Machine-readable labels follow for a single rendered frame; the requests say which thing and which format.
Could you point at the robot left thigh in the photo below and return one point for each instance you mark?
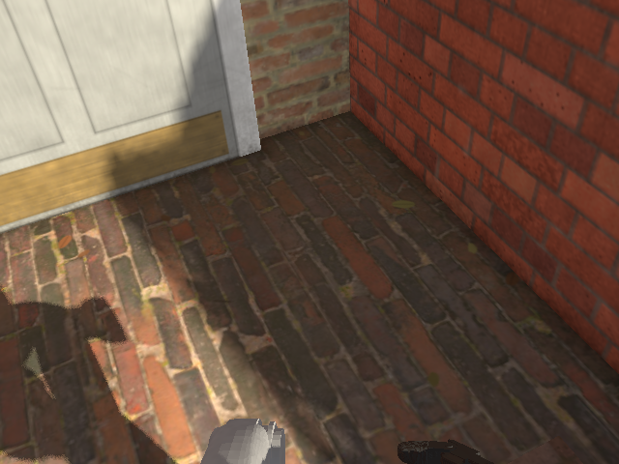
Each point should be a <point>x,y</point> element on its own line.
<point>246,441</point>

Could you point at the right robot hand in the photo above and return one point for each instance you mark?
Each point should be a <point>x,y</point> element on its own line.
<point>433,452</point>

